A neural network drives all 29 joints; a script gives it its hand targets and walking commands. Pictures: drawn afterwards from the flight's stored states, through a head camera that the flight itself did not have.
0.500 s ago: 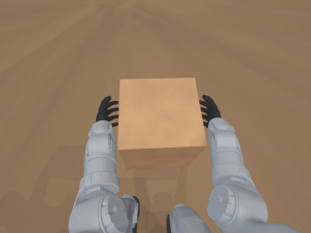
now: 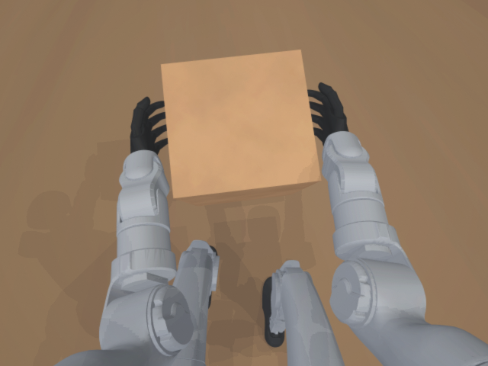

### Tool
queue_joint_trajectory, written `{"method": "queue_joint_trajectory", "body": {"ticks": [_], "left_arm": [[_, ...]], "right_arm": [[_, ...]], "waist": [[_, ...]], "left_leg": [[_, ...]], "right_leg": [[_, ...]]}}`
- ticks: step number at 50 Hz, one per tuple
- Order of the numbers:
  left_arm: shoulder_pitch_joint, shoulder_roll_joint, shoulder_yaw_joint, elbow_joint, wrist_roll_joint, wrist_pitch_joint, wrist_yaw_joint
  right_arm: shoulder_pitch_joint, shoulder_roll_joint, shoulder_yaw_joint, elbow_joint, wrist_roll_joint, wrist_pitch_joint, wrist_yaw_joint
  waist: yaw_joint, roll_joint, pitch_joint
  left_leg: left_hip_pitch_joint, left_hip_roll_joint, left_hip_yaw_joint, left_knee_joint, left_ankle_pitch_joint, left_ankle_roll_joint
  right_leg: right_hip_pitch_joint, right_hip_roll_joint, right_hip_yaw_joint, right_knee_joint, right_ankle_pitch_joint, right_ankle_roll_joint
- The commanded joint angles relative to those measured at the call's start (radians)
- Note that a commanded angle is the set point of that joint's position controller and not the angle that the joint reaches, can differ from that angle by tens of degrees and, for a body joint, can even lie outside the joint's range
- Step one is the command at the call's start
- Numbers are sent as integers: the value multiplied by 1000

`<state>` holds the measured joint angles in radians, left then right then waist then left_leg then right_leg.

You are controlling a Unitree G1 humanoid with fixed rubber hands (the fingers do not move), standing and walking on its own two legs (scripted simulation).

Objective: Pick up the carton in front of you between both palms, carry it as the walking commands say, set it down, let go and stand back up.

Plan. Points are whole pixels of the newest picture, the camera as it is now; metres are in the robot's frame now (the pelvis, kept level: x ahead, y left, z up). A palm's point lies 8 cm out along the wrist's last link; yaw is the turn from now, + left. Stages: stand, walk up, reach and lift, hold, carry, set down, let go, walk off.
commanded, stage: set down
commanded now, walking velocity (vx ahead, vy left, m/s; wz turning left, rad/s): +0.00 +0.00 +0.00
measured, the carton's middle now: (239, 143) +0.46 +0.06 -0.15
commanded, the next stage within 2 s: none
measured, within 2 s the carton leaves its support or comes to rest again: neither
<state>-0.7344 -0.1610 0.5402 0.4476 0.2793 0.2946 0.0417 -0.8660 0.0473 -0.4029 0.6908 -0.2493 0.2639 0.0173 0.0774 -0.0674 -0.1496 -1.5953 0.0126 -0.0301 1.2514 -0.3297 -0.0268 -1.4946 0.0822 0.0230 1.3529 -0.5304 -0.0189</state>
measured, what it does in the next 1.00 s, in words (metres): lowers itself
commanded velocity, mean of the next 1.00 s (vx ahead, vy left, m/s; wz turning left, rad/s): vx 0.00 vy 0.00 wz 0.00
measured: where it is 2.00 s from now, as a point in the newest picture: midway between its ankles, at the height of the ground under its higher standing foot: (238, 306)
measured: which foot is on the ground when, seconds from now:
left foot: down 0.00-1.00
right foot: down 0.00-1.00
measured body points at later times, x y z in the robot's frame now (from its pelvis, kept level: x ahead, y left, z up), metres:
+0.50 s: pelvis -0.03 +0.00 -0.12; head +0.28 +0.02 +0.20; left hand +0.44 +0.23 -0.23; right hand +0.52 -0.06 -0.23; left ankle +0.11 +0.13 -0.59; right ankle +0.03 -0.10 -0.59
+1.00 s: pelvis -0.04 +0.00 -0.21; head +0.33 +0.02 +0.04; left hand +0.47 +0.26 -0.36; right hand +0.56 -0.02 -0.38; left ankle +0.11 +0.13 -0.59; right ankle +0.03 -0.10 -0.59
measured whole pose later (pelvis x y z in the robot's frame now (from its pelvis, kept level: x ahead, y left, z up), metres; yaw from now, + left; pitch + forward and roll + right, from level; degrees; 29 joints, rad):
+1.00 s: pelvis -0.04 +0.00 -0.21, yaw +1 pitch +45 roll +2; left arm -1.35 0.08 0.59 0.73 0.12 0.30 0.09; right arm -1.57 -0.29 -0.09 1.07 -0.09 0.27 -0.07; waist 0.21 -0.04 0.23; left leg -2.31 0.00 -0.02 1.93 -0.41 -0.05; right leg -2.20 0.10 0.01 2.09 -0.67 -0.01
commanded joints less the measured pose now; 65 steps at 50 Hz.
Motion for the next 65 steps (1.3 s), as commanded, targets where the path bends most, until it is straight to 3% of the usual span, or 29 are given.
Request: {"method": "queue_joint_trajectory", "body": {"ticks": [1,8,15,30,43,49,53,57,65], "left_arm": [[-567,-818,-556,133,-101,5,-252],[-654,-777,-514,154,-121,-6,-249],[-774,-739,-503,132,-145,3,-234],[-1035,-637,-429,137,-160,19,-188],[-1208,-495,-417,134,-241,-16,-173],[-1155,-535,-350,253,-272,-23,-191],[-1161,-549,-347,260,-303,-22,-206],[-1149,-560,-334,271,-318,-28,-223],[-1087,-508,-251,333,-271,-43,-231]], "right_arm": [[-504,915,468,77,96,-8,201],[-614,877,470,86,116,-28,157],[-742,829,495,77,146,-21,137],[-966,680,457,185,172,0,144],[-1124,566,535,239,263,-19,140],[-1186,486,536,247,258,-50,132],[-1210,473,550,229,264,-57,124],[-1192,506,554,224,262,-60,117],[-1179,493,554,247,268,-74,112]], "waist": [[47,-11,-811],[74,-33,-913],[97,-42,-999],[132,-31,-952],[188,-73,-916],[164,-127,-781],[150,-144,-798],[155,-178,-771],[194,-194,-640]], "left_leg": [[595,-144,69,53,310,1],[458,-145,85,167,337,-11],[389,-142,101,267,320,-23],[335,-127,103,433,230,-32],[263,-99,123,600,287,-36],[172,-92,113,666,321,-31],[122,-88,122,697,344,-33],[29,-87,115,716,364,-29],[-71,-83,116,730,309,-21]], "right_leg": [[127,93,18,-151,281,42],[52,109,6,-35,315,50],[-32,121,-18,79,272,49],[-302,123,-48,283,97,22],[-335,97,-43,462,125,20],[-367,82,-41,512,148,10],[-291,76,-35,540,212,7],[-244,69,-19,564,293,5],[-300,65,5,571,266,6]]}}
